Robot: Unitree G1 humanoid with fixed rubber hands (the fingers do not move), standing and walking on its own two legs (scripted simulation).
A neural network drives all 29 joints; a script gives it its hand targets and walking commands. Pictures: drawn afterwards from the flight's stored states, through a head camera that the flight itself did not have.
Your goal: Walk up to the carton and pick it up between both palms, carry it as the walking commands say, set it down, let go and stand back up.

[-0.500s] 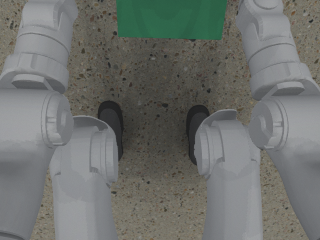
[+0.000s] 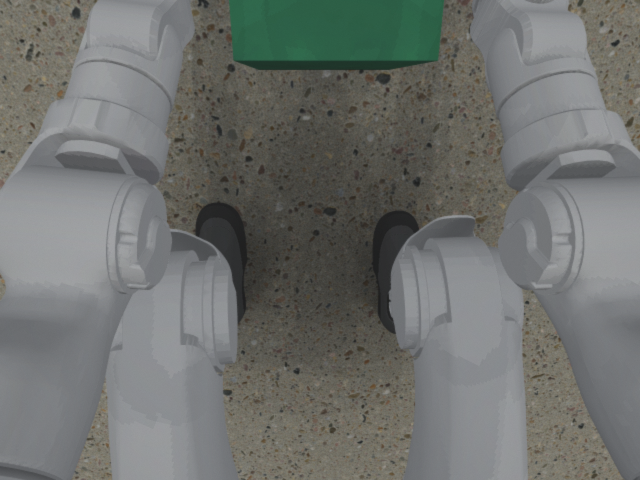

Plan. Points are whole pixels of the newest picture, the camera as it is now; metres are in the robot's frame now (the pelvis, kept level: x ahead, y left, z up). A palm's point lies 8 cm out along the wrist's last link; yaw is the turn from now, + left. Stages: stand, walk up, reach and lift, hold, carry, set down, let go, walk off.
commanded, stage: reach and lift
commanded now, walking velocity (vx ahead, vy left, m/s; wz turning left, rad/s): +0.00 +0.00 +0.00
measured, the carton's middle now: out of the picture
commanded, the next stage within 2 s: none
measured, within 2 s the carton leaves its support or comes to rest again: leaves its support in 0.78 s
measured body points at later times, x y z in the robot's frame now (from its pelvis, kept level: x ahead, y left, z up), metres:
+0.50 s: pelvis +0.00 +0.00 +0.00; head +0.40 +0.00 +0.20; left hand +0.56 +0.12 -0.23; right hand +0.55 -0.16 -0.23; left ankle +0.13 +0.15 -0.35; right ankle +0.11 -0.13 -0.35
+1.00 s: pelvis -0.01 +0.00 +0.00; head +0.37 -0.01 +0.22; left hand +0.57 +0.12 -0.19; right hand +0.56 -0.15 -0.19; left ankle +0.13 +0.15 -0.35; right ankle +0.11 -0.13 -0.35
